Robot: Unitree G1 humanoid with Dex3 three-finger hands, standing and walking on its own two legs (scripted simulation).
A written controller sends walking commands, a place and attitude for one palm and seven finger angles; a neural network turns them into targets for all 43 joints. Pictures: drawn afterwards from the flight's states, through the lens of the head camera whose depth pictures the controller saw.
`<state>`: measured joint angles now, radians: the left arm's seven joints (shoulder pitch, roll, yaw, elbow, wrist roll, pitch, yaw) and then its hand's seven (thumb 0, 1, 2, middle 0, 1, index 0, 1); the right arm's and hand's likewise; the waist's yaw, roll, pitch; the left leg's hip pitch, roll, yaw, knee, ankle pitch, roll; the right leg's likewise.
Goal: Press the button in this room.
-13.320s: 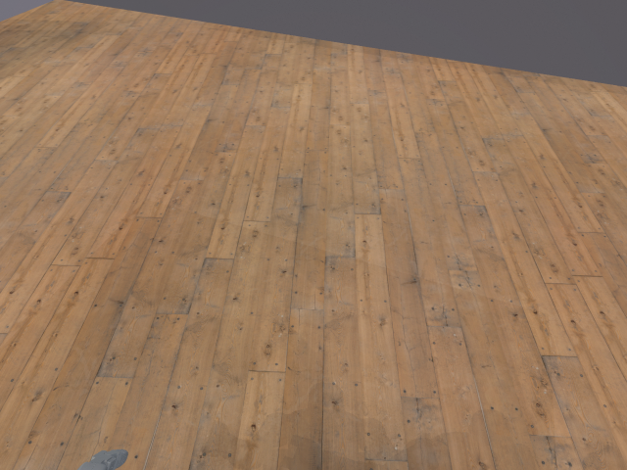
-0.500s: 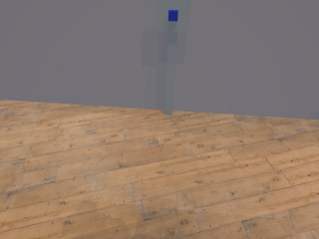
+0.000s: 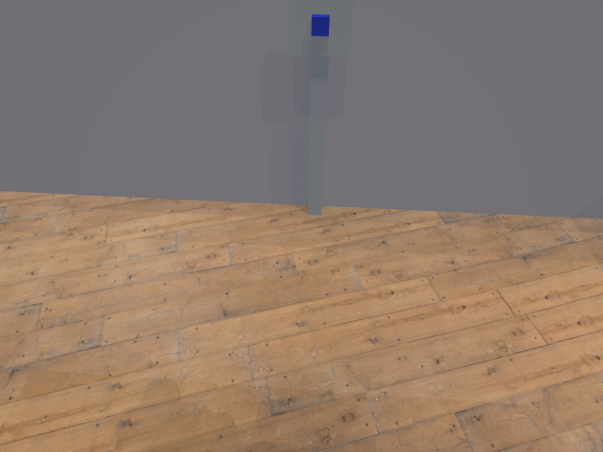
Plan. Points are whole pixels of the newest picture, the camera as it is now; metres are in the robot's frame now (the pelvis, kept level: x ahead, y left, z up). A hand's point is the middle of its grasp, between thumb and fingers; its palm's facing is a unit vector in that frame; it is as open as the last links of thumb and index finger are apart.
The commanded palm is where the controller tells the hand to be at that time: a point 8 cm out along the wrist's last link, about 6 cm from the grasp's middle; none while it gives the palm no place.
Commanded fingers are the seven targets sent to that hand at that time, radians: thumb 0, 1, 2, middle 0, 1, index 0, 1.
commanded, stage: walk to a spot facing it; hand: left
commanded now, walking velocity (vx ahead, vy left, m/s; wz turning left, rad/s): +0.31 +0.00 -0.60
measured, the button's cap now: (320, 24) +1.22 +0.01 +0.08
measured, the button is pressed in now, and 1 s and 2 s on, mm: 0 0 0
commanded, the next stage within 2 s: turn to face it in 0.96 s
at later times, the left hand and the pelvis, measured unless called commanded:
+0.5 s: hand (211, 394) +0.24 +0.17 -0.18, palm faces -0.24 -0.95 -0.19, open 7.4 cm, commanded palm none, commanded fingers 0.00 0.90 0.90 -0.20 -0.30 -0.20 -0.30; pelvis +0.10 +0.01 -0.01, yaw -15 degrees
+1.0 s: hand (282, 302) +0.42 +0.07 -0.16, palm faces -0.40 -0.88 -0.26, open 7.3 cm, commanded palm none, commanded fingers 0.00 0.90 0.90 -0.20 -0.30 -0.20 -0.30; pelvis +0.32 -0.10 +0.00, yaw -28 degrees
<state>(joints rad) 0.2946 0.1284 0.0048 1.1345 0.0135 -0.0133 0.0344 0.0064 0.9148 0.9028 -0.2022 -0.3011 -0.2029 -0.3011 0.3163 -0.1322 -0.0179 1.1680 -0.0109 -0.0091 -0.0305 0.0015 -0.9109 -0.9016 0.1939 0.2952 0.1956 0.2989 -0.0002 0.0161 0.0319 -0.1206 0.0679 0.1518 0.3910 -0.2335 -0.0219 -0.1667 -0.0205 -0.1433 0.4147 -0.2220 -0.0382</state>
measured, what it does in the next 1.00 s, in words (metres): walks ahead, turning right: right foot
